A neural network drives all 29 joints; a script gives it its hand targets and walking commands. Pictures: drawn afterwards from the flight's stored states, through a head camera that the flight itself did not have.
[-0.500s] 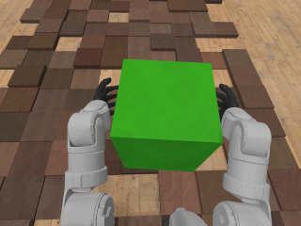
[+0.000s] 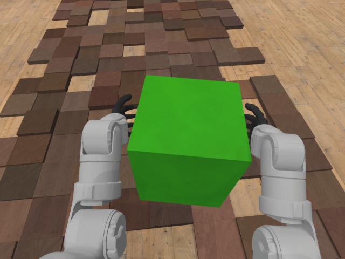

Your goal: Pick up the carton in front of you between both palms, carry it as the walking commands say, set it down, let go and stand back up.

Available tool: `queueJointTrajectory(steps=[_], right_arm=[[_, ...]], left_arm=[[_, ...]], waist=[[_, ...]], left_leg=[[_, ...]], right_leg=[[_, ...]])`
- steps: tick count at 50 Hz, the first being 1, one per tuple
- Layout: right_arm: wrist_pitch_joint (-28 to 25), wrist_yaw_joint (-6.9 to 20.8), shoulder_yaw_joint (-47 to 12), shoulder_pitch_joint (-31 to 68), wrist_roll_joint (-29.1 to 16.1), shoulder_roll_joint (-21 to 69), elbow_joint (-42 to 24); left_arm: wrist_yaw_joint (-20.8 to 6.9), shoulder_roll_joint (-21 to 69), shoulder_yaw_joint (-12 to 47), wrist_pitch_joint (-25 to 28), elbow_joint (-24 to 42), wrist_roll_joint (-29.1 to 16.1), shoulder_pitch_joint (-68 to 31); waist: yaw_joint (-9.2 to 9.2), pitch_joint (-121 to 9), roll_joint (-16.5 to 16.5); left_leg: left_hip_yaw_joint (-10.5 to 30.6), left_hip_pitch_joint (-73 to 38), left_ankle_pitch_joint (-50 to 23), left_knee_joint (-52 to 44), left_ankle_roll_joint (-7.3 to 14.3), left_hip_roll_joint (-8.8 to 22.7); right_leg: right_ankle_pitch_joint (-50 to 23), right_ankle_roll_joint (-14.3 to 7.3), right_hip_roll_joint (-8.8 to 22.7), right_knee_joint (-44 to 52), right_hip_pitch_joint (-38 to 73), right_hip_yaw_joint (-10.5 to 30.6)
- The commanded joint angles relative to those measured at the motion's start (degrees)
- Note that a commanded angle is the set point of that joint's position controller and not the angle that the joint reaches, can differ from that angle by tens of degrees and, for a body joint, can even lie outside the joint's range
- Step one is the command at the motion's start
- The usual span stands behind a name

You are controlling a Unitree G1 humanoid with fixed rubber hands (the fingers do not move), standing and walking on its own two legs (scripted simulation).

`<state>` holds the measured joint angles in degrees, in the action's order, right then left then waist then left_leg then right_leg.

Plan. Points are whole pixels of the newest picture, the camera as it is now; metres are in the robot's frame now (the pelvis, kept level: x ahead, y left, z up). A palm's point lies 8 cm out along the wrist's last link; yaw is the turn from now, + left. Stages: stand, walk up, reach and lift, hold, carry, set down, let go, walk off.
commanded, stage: carry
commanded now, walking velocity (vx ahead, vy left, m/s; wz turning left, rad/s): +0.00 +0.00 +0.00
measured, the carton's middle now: (185, 146) +0.36 +0.00 +0.04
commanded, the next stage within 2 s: none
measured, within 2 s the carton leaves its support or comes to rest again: neither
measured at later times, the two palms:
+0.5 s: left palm (132, 107) +0.41 +0.12 +0.13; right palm (270, 113) +0.39 -0.18 +0.13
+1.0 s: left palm (130, 101) +0.43 +0.13 +0.12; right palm (261, 106) +0.42 -0.17 +0.12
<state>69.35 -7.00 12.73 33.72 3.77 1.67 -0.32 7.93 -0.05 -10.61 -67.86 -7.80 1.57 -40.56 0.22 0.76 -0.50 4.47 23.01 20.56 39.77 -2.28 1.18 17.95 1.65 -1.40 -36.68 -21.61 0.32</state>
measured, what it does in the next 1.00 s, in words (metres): shifts its weight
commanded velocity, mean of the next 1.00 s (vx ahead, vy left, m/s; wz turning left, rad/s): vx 0.00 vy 0.00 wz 0.00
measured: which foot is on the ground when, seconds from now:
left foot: down 0.00-1.00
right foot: down 0.00-1.00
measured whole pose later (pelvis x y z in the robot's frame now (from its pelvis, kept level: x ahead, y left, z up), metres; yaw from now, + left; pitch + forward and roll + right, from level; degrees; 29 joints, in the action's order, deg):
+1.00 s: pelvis +0.06 -0.01 +0.02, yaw -2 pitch +7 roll +0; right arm 69.2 -7.1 13.4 35.7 3.8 3.1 -5.2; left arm 7.6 2.8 -13.6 -68.4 3.8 3.5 -36.9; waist 0.3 2.9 0.1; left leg -4.9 11.9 14.0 19.6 -4.7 3.8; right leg 12.8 5.1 0.1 -20.1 -13.3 -1.2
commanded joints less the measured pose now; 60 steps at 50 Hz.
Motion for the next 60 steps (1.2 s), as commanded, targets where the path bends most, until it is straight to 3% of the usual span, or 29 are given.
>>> queueJointTrajectory(steps=[1, 3, 6, 11, 24, 51, 53, 58, 60], right_arm=[[-0.69, 13.78, -40.80, 46.00, -26.34, 59.09, -6.94], [-0.33, 14.01, -40.19, 43.89, -25.72, 59.26, -3.30], [-0.62, 14.28, -39.29, 43.06, -24.83, 60.77, 1.03], [-1.05, 14.06, -38.41, 44.89, -25.25, 62.63, 2.02], [-0.58, 13.05, -39.07, 44.63, -25.50, 61.82, -3.26], [-1.00, 13.04, -42.90, 40.81, -23.85, 59.19, -9.47], [-1.10, 13.02, -43.11, 40.71, -23.78, 59.10, -9.87], [-0.90, 12.47, -43.73, 43.97, -24.54, 57.15, -14.20], [-0.43, 11.88, -43.57, 45.18, -24.70, 55.35, -16.38]], left_arm=[[-12.32, 63.21, 34.49, 0.06, 6.20, -20.79, -32.82], [-12.84, 62.62, 34.26, -0.75, 5.01, -20.34, -31.66], [-14.05, 62.36, 34.00, -0.94, 3.90, -19.96, -32.50], [-14.47, 63.00, 34.28, -0.61, 5.37, -20.85, -36.26], [-13.45, 63.33, 36.55, -1.07, 10.94, -22.44, -36.99], [-14.13, 62.38, 40.50, -0.68, 15.70, -22.44, -33.93], [-14.20, 62.34, 40.72, -0.65, 16.02, -22.47, -33.96], [-13.77, 60.56, 41.20, -0.84, 19.50, -23.25, -36.81], [-13.34, 58.96, 41.01, -1.49, 22.13, -23.70, -38.19]], waist=[[0.00, -28.56, 1.81], [-0.45, -28.05, 5.12], [-0.07, -27.29, 4.67], [-0.44, -27.00, 3.30], [-0.42, -28.42, 0.54], [0.11, -30.57, 0.06], [0.12, -30.62, 0.07], [0.14, -30.82, 0.93], [0.22, -31.00, -0.38]], left_leg=[[-2.32, -17.92, -26.96, -7.40, 3.16, -0.42], [-4.50, -12.05, -17.03, -11.61, 1.37, -2.45], [-6.19, -11.02, -18.21, -15.59, 0.45, -2.78], [-6.15, -14.72, -22.44, -16.24, 0.40, -1.02], [-7.07, -19.90, -30.05, -16.32, 0.43, 0.67], [-11.06, -25.28, -43.06, -15.58, 1.20, 0.46], [-11.31, -25.24, -43.31, -15.37, 1.29, 0.40], [-11.73, -24.61, -33.53, -19.03, 1.74, 0.88], [-11.64, -26.30, -32.96, -15.91, 2.61, 1.28]], right_leg=[[-20.53, -1.76, 0.00, 9.37, 10.72, -1.28], [-35.05, -3.08, 2.67, 7.47, 19.03, 1.15], [-41.69, -3.03, 3.95, 7.26, 22.25, 2.16], [-38.62, -2.38, 3.83, 9.67, 20.70, 2.03], [-36.45, -2.22, 3.04, 12.14, 20.04, 0.77], [-43.93, -2.77, 2.02, 13.20, 21.27, -2.57], [-44.08, -2.77, 1.99, 13.50, 21.50, -2.83], [-37.44, -3.92, 2.84, 11.64, 22.45, -2.69], [-30.32, -4.02, 2.42, 13.75, 20.15, -3.35]])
